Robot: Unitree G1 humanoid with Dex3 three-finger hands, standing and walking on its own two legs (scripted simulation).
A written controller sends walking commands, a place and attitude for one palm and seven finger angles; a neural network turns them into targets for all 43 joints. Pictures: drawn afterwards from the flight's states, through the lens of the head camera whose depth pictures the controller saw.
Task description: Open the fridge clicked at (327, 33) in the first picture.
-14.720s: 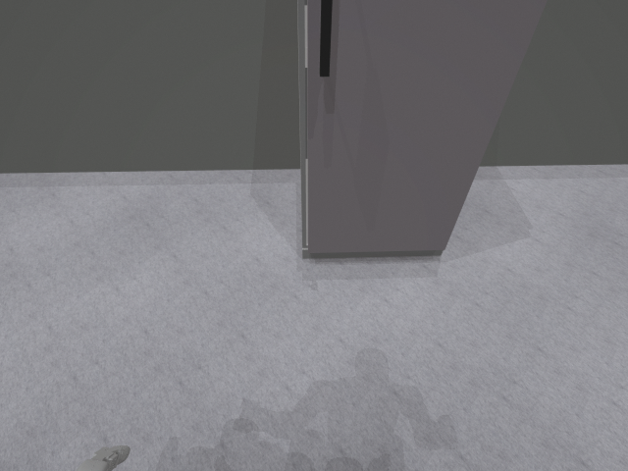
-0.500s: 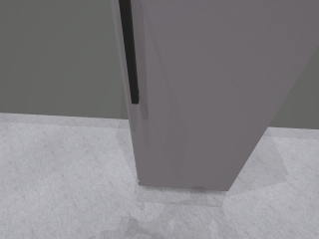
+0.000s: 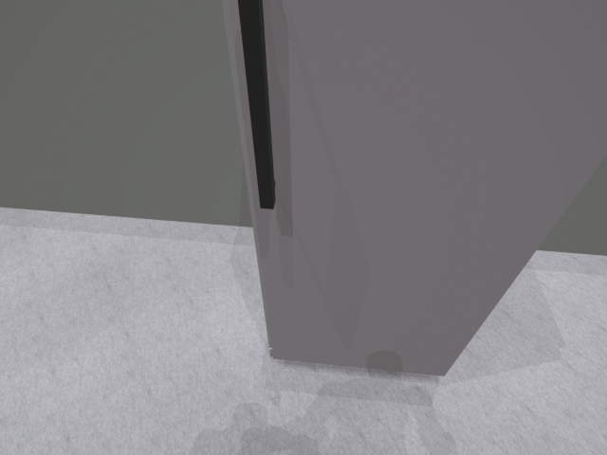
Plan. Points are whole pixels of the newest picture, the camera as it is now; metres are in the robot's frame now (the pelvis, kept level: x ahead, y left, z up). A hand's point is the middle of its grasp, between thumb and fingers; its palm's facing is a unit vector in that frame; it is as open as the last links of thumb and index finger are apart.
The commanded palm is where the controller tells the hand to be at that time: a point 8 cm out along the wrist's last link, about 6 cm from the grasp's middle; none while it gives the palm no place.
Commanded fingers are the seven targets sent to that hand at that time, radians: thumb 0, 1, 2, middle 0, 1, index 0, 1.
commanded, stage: look again from close up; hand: left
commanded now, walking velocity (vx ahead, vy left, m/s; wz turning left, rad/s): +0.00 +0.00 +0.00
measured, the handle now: (261, 88) +0.51 +0.09 +0.25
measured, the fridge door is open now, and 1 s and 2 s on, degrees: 0 0 0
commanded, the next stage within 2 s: raise the hand to about handle height in 1.10 s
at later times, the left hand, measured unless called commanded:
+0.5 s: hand out of the picture +0.14 +0.22 -0.15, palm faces -0.04 -0.94 -0.34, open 7.4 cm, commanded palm none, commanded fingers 0.00 0.90 0.90 -0.20 -0.30 -0.20 -0.30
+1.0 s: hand out of the picture +0.12 +0.21 -0.15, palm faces -0.03 -0.94 -0.34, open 7.4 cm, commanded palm none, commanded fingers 0.00 0.90 0.90 -0.20 -0.30 -0.20 -0.30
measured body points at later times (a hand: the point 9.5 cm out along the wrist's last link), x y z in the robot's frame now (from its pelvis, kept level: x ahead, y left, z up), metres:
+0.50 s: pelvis +0.05 -0.02 +0.00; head +0.06 -0.03 +0.45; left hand +0.14 +0.27 -0.12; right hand +0.14 -0.31 -0.13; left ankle +0.05 +0.08 -0.74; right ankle +0.03 -0.12 -0.74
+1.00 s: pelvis +0.06 -0.03 +0.01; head +0.06 -0.04 +0.46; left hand +0.12 +0.26 -0.13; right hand +0.13 -0.33 -0.13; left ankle +0.05 +0.08 -0.74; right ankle +0.03 -0.12 -0.74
